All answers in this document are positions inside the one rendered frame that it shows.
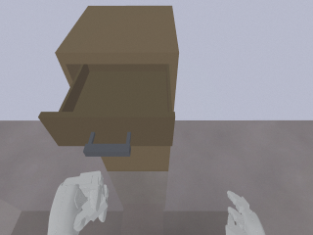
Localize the drawer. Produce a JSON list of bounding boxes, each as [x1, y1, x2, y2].
[[38, 64, 175, 147]]

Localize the cabinet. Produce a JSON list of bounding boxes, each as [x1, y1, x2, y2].
[[55, 5, 179, 171]]

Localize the robot left hand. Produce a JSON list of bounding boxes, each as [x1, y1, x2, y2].
[[47, 170, 109, 235]]

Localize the robot right hand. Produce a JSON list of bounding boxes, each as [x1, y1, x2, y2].
[[225, 191, 266, 235]]

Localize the handle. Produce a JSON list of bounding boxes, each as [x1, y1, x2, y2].
[[83, 132, 131, 157]]

